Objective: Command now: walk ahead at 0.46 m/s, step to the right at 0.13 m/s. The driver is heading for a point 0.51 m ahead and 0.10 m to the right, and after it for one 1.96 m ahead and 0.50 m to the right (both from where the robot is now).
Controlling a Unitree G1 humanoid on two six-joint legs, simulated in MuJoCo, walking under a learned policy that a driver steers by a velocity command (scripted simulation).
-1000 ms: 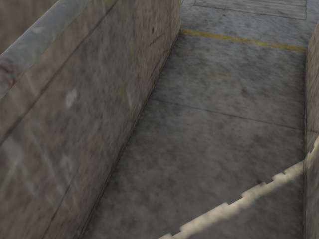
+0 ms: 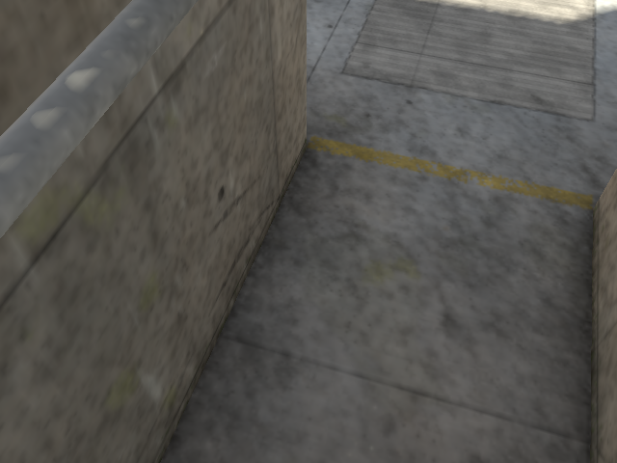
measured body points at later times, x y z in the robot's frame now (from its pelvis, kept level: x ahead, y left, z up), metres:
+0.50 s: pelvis +0.26 -0.02 +0.01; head +0.30 +0.02 +0.46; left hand +0.34 +0.26 -0.13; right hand +0.32 -0.32 -0.08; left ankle +0.28 +0.08 -0.73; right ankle +0.25 -0.22 -0.65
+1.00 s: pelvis +0.42 -0.10 -0.01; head +0.45 -0.09 +0.44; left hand +0.55 +0.13 -0.15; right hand +0.48 -0.35 -0.14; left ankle +0.39 +0.02 -0.74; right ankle +0.50 -0.22 -0.73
